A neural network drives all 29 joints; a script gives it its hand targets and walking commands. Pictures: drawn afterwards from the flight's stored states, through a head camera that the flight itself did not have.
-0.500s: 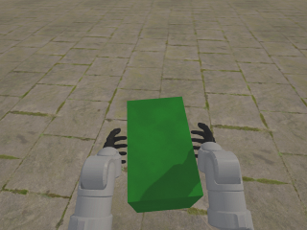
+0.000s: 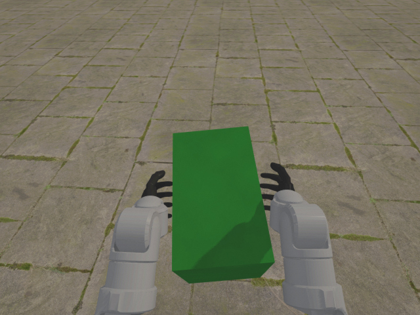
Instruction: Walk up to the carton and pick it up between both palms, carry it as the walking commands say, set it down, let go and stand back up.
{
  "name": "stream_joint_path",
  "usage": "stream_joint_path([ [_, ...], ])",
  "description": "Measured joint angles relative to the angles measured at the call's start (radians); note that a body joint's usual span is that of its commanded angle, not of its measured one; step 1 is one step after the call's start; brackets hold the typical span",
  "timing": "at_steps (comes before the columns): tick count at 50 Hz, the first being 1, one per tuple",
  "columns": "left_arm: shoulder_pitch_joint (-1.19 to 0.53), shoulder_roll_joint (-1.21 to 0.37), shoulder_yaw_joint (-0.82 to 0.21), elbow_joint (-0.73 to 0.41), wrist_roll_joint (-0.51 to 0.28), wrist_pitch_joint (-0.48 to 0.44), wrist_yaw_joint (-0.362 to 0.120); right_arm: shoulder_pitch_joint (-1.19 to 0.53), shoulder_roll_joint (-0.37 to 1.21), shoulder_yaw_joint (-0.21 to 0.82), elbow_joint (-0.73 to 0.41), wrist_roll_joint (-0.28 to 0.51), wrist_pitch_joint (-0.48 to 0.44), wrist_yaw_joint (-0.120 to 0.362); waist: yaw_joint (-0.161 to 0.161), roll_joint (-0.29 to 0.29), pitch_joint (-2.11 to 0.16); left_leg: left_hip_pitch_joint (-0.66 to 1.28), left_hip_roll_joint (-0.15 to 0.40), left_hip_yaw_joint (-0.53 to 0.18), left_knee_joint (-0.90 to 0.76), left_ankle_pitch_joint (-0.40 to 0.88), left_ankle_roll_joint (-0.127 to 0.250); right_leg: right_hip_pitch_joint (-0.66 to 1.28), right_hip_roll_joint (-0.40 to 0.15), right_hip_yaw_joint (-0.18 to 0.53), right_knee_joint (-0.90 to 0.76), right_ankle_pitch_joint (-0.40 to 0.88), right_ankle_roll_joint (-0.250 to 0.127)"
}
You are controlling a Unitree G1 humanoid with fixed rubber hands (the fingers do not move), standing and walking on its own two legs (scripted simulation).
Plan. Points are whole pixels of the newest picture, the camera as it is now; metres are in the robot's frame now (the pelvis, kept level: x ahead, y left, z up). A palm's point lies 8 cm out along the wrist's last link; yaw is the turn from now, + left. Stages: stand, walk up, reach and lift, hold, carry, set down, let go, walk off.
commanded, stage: carry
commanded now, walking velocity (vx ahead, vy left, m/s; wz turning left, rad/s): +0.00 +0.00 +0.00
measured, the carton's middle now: (217, 207) +0.34 -0.01 +0.01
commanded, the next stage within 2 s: hold in 1.04 s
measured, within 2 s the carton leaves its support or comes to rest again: neither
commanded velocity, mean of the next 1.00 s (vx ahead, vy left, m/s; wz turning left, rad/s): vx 0.00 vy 0.00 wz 0.00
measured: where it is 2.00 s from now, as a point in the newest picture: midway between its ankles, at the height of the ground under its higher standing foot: outside the picture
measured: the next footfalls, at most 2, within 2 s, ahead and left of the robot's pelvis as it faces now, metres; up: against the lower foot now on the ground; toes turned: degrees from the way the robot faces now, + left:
none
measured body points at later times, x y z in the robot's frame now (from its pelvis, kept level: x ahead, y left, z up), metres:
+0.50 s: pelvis +0.02 +0.00 +0.00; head +0.01 +0.00 +0.45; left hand +0.32 +0.12 +0.08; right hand +0.33 -0.13 +0.09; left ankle +0.06 +0.13 -0.73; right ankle +0.07 -0.11 -0.73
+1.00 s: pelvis +0.04 +0.00 +0.00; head +0.02 +0.00 +0.45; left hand +0.34 +0.12 +0.08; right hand +0.34 -0.13 +0.09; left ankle +0.06 +0.13 -0.73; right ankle +0.07 -0.11 -0.73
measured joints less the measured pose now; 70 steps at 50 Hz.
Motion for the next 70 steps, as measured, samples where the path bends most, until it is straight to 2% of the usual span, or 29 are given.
stream_joint_path([
  [10,0.005,0.001,-0.003,-0.018,-0.009,0.001,0.001,0.002,0.0,-0.002,-0.01,0.001,-0.008,0.001,0.01,-0.004,0.005,0.005,-0.002,0.003,0.004,-0.017,0.003,0.005,-0.002,0.003,0.002,-0.014,0.007],
  [28,0.01,0.003,-0.008,-0.035,-0.012,0.007,-0.001,0.019,-0.006,0.004,-0.028,0.011,-0.007,0.004,0.008,-0.009,0.001,0.018,0.001,0.006,0.01,-0.045,0.002,0.017,0.0,0.006,0.007,-0.039,0.012],
  [52,0.009,0.002,0.0,0.005,-0.005,-0.034,-0.017,0.031,-0.01,-0.004,0.009,0.007,-0.045,0.02,0.014,-0.012,-0.005,0.036,0.008,0.004,0.01,-0.062,-0.002,0.037,0.007,0.004,0.004,-0.055,0.009],
  [53,-0.002,0.0,0.015,0.045,0.033,-0.073,-0.058,0.018,-0.006,-0.021,0.051,-0.029,-0.08,0.06,0.012,-0.011,0.031,0.07,0.007,0.002,0.001,-0.061,-0.002,0.072,0.009,0.003,-0.008,-0.052,0.009],
  [55,-0.028,-0.007,0.068,0.23,0.099,-0.217,-0.117,-0.022,0.007,-0.068,0.25,-0.094,-0.217,0.117,0.013,-0.002,0.095,0.15,-0.009,-0.028,-0.044,-0.041,0.001,0.15,0.019,0.011,-0.056,-0.03,0.01],
  [56,-0.016,-0.004,0.066,0.287,0.118,-0.276,-0.125,-0.015,0.004,-0.065,0.314,-0.11,-0.276,0.123,0.013,0.001,0.113,0.172,-0.011,-0.029,-0.062,-0.034,0.002,0.173,0.022,0.016,-0.08,-0.018,0.011],
  [58,0.047,0.013,0.026,0.312,0.117,-0.351,-0.136,0.043,-0.015,-0.031,0.342,-0.104,-0.347,0.125,0.019,0.006,0.13,0.197,-0.022,-0.052,-0.098,0.01,0.007,0.196,0.026,0.027,-0.121,0.006,0.017],
  [61,0.13,0.029,-0.001,0.271,0.08,-0.406,-0.152,0.125,-0.035,0.01,0.301,-0.053,-0.396,0.128,0.031,0.002,0.123,0.207,-0.035,-0.072,-0.12,-0.012,0.01,0.189,0.031,0.056,-0.137,0.025,0.024],
  [63,0.134,0.028,0.011,0.276,0.079,-0.431,-0.159,0.14,-0.037,0.018,0.298,-0.045,-0.421,0.135,0.032,-0.001,0.12,0.216,-0.036,-0.067,-0.124,-0.013,-0.001,0.193,0.031,0.066,-0.138,0.028,0.026],
  [66,0.07,0.018,0.063,0.354,0.105,-0.446,-0.167,0.1,-0.029,-0.005,0.355,-0.066,-0.434,0.151,0.032,0.001,0.117,0.237,-0.038,-0.058,-0.109,-0.016,0.008,0.216,0.03,0.075,-0.135,0.031,0.029],
  [70,-0.053,-0.013,0.161,0.482,0.164,-0.448,-0.163,-0.006,0.0,-0.095,0.465,-0.127,-0.431,0.168,0.025,0.008,0.113,0.262,-0.044,-0.054,-0.077,-0.032,0.017,0.24,0.037,0.103,-0.102,0.018,0.034],
])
